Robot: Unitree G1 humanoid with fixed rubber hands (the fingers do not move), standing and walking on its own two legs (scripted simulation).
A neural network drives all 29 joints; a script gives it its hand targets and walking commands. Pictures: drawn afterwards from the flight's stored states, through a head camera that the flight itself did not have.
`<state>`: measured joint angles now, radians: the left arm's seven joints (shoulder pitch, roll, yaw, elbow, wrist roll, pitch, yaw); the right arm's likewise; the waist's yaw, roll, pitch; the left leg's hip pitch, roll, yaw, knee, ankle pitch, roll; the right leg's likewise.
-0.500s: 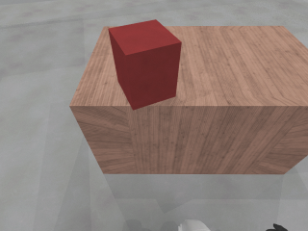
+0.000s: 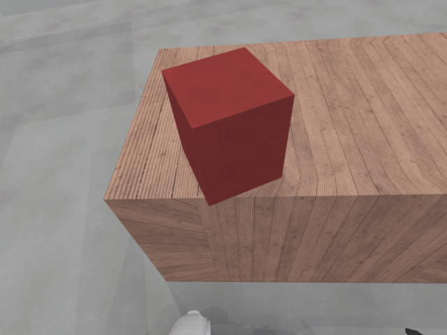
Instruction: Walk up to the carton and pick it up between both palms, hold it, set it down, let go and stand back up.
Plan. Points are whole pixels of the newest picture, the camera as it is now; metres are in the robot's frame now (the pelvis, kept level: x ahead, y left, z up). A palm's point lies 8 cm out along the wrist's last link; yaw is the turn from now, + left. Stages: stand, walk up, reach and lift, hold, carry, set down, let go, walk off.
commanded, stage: walk up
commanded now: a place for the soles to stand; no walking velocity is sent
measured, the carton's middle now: (226, 128) +0.54 +0.03 +0.05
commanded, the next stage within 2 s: reach and lift in 1.88 s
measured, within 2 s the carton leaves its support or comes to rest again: neither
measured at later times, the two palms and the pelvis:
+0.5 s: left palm (72, 317) +0.17 +0.35 -0.12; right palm out of the picture +0.14 -0.27 -0.12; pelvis +0.08 +0.04 -0.02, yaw -3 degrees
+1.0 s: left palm (81, 308) +0.19 +0.33 -0.10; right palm out of the picture +0.14 -0.28 -0.10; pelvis +0.08 +0.04 +0.01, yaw -1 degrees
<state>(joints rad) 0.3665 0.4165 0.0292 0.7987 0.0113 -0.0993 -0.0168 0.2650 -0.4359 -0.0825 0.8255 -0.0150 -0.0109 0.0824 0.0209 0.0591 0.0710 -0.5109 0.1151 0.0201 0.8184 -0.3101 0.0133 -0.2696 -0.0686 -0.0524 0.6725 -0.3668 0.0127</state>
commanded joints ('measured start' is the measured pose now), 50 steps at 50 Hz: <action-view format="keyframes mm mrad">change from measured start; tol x32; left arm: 1 -92 288 80 -84 1 -1 21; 50 -300 179 45 150 19 97 -13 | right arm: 1 71 -142 -57 -42 0 -43 -15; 50 -94 -215 3 180 2 -65 -107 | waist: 1 -70 -231 -40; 4 -130 281 -94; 20 -22 -270 -130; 50 -23 -58 -103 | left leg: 1 267 -70 103 -141 87 9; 5 442 330 -664 -552 -183 255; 15 143 212 -145 -279 502 210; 22 161 -74 38 15 -141 27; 50 255 52 -140 -382 -28 70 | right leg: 1 -216 -150 124 -154 101 -193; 6 -473 8 116 546 -200 -57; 21 -83 -236 366 -149 375 -283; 50 -58 -45 90 -190 -33 -73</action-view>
